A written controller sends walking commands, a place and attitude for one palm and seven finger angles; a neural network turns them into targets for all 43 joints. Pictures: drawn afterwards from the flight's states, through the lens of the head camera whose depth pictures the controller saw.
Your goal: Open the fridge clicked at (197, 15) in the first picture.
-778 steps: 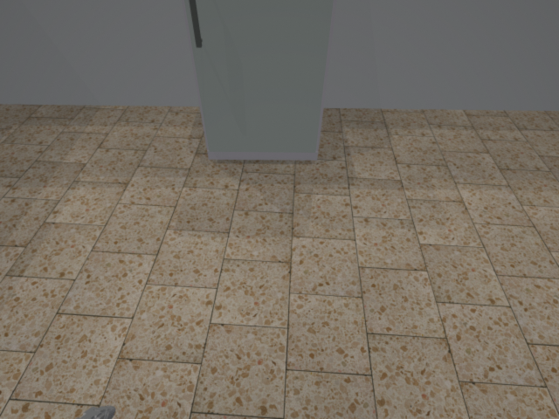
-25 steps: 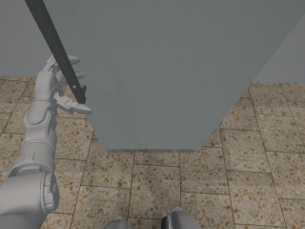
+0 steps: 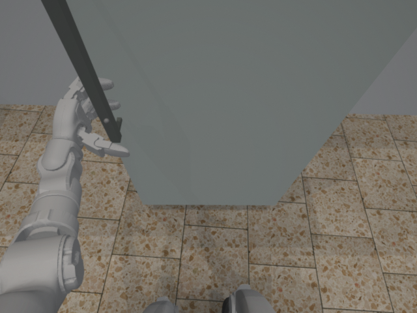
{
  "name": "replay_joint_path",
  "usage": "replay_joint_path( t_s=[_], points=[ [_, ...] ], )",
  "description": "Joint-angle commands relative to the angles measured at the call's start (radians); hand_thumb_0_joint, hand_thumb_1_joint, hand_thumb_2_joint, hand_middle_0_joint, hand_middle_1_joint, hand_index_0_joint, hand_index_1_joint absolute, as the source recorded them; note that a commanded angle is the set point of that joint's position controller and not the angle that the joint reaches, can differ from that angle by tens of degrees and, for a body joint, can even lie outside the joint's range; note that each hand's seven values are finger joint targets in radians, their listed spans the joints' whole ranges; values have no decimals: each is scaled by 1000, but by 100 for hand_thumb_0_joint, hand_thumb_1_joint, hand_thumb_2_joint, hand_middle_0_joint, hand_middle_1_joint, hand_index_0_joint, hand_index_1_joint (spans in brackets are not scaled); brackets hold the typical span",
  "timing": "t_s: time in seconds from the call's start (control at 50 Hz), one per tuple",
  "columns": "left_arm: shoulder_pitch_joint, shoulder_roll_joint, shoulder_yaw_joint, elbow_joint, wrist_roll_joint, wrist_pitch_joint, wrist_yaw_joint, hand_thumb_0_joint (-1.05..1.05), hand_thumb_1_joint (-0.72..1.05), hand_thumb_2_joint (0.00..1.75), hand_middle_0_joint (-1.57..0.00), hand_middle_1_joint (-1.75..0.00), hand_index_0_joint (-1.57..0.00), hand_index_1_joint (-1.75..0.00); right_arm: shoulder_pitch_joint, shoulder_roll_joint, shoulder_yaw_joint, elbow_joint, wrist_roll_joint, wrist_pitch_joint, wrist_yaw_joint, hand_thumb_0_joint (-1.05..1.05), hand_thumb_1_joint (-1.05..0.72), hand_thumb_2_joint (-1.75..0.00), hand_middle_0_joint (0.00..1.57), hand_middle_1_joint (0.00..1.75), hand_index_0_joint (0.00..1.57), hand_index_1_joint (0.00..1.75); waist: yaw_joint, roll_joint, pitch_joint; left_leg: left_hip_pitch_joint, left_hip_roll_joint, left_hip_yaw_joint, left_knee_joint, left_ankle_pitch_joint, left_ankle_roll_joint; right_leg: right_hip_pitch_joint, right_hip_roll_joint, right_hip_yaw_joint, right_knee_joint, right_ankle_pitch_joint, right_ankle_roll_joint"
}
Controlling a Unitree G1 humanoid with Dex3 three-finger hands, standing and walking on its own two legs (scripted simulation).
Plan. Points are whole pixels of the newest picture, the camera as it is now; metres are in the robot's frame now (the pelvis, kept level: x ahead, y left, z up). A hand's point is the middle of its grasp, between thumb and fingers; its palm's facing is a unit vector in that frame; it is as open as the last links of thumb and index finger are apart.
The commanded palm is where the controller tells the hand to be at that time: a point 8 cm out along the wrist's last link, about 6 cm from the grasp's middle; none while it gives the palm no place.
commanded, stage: grip the handle and tug to test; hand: left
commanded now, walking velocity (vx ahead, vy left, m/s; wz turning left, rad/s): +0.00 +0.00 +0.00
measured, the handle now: (89, 62) +0.52 +0.20 +0.16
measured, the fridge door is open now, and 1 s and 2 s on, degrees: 0 0 13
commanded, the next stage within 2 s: pull the door a little, standing still in 1.36 s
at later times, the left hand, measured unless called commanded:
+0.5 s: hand (107, 118) +0.46 +0.18 +0.07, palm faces -0.03 -1.00 -0.02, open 7.4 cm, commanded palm +0.43 +0.23 +0.08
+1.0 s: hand (109, 119) +0.46 +0.18 +0.07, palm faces -0.02 -1.00 -0.02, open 5.6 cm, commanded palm +0.42 +0.23 +0.08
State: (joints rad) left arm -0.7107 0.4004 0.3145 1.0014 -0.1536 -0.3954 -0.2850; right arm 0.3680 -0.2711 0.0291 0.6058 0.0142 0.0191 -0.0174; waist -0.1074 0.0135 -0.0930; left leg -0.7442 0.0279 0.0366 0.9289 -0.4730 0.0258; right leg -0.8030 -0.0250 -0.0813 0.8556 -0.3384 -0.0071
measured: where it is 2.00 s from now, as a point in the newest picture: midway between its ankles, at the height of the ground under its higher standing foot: outside the picture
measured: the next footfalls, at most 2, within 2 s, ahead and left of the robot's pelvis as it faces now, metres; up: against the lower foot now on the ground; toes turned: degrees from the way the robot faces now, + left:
none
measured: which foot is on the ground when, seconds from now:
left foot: down 0.00-1.00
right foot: down 0.00-1.00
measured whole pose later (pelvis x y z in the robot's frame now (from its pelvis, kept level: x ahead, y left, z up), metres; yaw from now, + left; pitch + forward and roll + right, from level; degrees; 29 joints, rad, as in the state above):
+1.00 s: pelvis +0.00 +0.00 +0.00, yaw -1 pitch +17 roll -1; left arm -0.68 0.40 0.35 0.97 -0.14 -0.38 -0.26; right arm 0.37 -0.26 0.03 0.59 0.01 0.03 -0.01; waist -0.12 0.01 -0.10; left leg -0.73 0.04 0.04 0.92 -0.48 0.02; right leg -0.80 -0.01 -0.07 0.85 -0.34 -0.01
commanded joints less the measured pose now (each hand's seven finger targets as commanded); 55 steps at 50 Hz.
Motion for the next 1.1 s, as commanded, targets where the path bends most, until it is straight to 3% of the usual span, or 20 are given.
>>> replay_joint_path(
  t_s=[0.0, 0.04, 0.1, 0.12, 0.2, 0.3, 0.32, 0.36, 0.48, 0.52, 0.56, 0.58, 0.64, 0.68, 0.72, 0.8, 0.88, 0.94, 1.02, 1.08],
  points=[
    [-407, 233, 57, -203, -19, -60, 10, 0, -31, 38, -32, -123, -32, -123, 115, -162, -61, -69, 2, -20, -15, 0, -90, -90, 20, 30, 20, 30, -10, 47, -416, 171, -18, -70, -132, 387, -17, 271, 44, 42, -53, 279, -18],
    [-397, 248, 62, -202, -6, -58, 15, 0, -22, 42, -33, -124, -33, -124, 113, -159, -56, -75, 0, -18, -12, 0, -90, -90, 20, 30, 20, 30, 0, 88, -427, 176, -20, -66, -126, 411, -19, 273, 43, 45, -45, 294, -20],
    [-400, 212, 32, -225, -3, -60, 20, 0, -8, 48, -35, -126, -35, -126, 109, -155, -58, -82, 0, -16, -8, 0, -90, -90, 20, 30, 20, 30, -10, 65, -416, 167, -20, -62, -128, 402, -16, 276, 44, 46, -52, 295, -17],
    [-378, 251, 69, -220, -4, -61, 22, 0, -3, 50, -35, -127, -35, -127, 114, -161, -60, -88, -2, -15, -9, 0, -90, -90, 20, 30, 20, 30, 4, 54, -421, 161, -19, -65, -124, 418, -14, 290, 46, 45, -46, 307, -21],
    [-414, 207, 32, -204, -10, -57, 16, 0, 15, 58, -37, -129, -37, -129, 108, -157, -57, -83, 2, -15, -10, 0, -90, -90, 20, 30, 20, 30, -15, 54, -389, 144, -20, -60, -132, 358, -14, 274, 44, 47, -58, 273, -17],
    [-440, 239, 49, -218, -7, -67, 11, 0, 39, 68, -40, -133, -40, -133, 116, -161, -58, -74, 0, -18, -14, 0, -90, -90, 20, 30, 20, 30, -13, 68, -428, 165, -20, -67, -127, 367, -16, 276, 44, 48, -52, 272, -19],
    [-443, 239, 44, -230, -5, -71, 10, 0, 43, 70, -40, -133, -40, -133, 117, -162, -57, -79, -1, -19, -14, 0, -90, -90, 20, 30, 20, 30, -12, 100, -435, 183, -20, -70, -122, 396, -17, 264, 45, 46, -45, 281, -22],
    [-429, 235, 54, -218, -13, -67, 11, 0, 53, 74, -41, -135, -41, -135, 120, -159, -59, -70, -2, -19, -13, 0, -90, -90, 20, 30, 20, 30, -11, 62, -441, 177, -19, -66, -119, 410, -15, 284, 46, 49, -50, 305, -17],
    [-378, 250, 70, -182, -12, -51, 5, 0, 81, 86, -44, -139, -44, -139, 117, -159, -57, -79, 0, -13, -14, 0, -90, -90, 20, 30, 20, 30, -3, 41, -408, 124, -24, -53, -128, 375, -10, 317, 44, 53, -56, 311, -16],
    [-410, 251, 58, -213, -8, -58, 2, 0, 90, 90, -45, -140, -45, -140, 115, -159, -56, -83, 0, -14, -14, 0, -90, -90, 20, 30, 20, 30, -8, 77, -406, 140, -24, -58, -127, 381, -10, 298, 44, 52, -52, 303, -21],
    [-391, 229, 47, -236, -13, -62, 0, 0, 90, 90, -45, -140, -45, -140, 115, -155, -59, -84, 1, -13, -11, 0, -90, -90, 20, 30, 20, 30, -4, 100, -440, 179, -21, -55, -124, 416, -13, 294, 46, 52, -55, 318, -19],
    [-376, 247, 65, -235, -16, -61, 1, 0, 90, 90, -45, -140, -45, -140, 117, -158, -60, -82, 0, -12, -12, 0, -90, -90, 20, 30, 20, 30, -4, 54, -441, 162, -19, -54, -122, 410, -11, 311, 47, 53, -56, 327, -16],
    [-386, 222, 43, -231, -21, -58, -1, 0, 90, 90, -45, -140, -45, -140, 111, -155, -56, -84, 3, -11, -12, 0, -90, -90, 20, 30, 20, 30, -11, 76, -420, 154, -22, -51, -127, 396, -10, 310, 46, 54, -59, 325, -17],
    [-396, 265, 81, -206, -22, -52, 7, 0, 90, 90, -45, -140, -45, -140, 112, -160, -56, -79, 2, -10, -15, 0, -90, -90, 20, 30, 20, 30, -11, 27, -395, 112, -23, -51, -131, 351, -7, 323, 45, 56, -62, 306, -13],
    [-390, 295, 94, -227, -9, -59, 11, 0, 90, 90, -45, -140, -45, -140, 111, -162, -55, -88, 0, -10, -18, 0, -90, -90, 20, 30, 20, 30, 1, 60, -407, 106, -28, -48, -131, 358, -5, 341, 42, 62, -56, 316, -18],
    [-362, 241, 59, -234, -4, -59, 17, 0, 90, 90, -45, -140, -45, -140, 109, -152, -57, -89, 1, -10, -11, 0, -90, -90, 20, 30, 20, 30, -2, 74, -419, 155, -22, -51, -127, 403, -11, 305, 44, 55, -56, 320, -16],
    [-377, 241, 56, -259, -3, -64, 18, 0, 90, 90, -45, -140, -45, -140, 110, -154, -60, -91, 1, -12, -10, 0, -90, -90, 20, 30, 20, 30, -1, 73, -439, 160, -22, -55, -129, 403, -13, 317, 44, 54, -52, 321, -17],
    [-338, 268, 83, -265, -6, -64, 19, 0, 90, 90, -45, -140, -45, -140, 110, -156, -61, -92, 1, -11, -10, 0, -90, -90, 20, 30, 20, 30, 10, 64, -453, 160, -22, -51, -128, 421, -11, 342, 46, 58, -52, 346, -18],
    [-237, 220, 55, -337, -21, -65, 12, 0, 90, 90, -45, -140, -45, -140, 96, -148, -64, -115, 3, -14, -4, 0, -90, -90, 20, 30, 20, 30, 31, 99, -469, 194, -19, -47, -132, 486, -14, 359, 46, 55, -52, 379, -23],
    [-167, 234, 76, -354, -31, -52, 14, 0, 90, 90, -45, -140, -45, -140, 88, -148, -64, -121, 7, -11, -2, 0, -90, -90, 20, 30, 20, 30, 38, 52, -441, 158, -18, -34, -144, 475, -11, 402, 47, 60, -61, 410, -19]
  ],
)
